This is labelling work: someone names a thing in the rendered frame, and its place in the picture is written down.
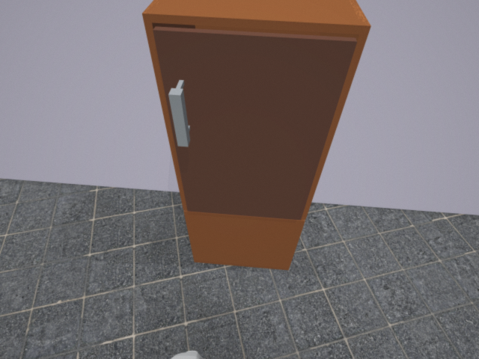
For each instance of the cupboard door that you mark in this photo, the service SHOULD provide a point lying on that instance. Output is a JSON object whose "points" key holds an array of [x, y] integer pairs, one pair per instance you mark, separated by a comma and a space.
{"points": [[259, 106]]}

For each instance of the handle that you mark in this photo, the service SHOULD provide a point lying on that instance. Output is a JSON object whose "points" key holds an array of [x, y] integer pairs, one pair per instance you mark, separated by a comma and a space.
{"points": [[178, 110]]}

